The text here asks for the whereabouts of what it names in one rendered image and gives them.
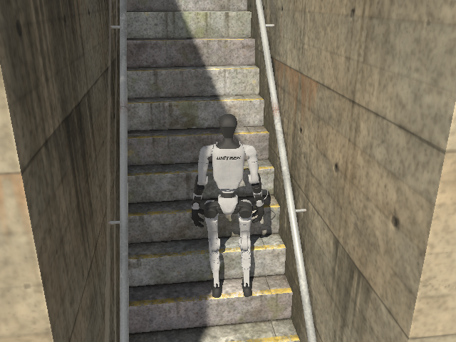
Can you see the stairs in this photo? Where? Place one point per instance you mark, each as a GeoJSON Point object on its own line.
{"type": "Point", "coordinates": [188, 63]}

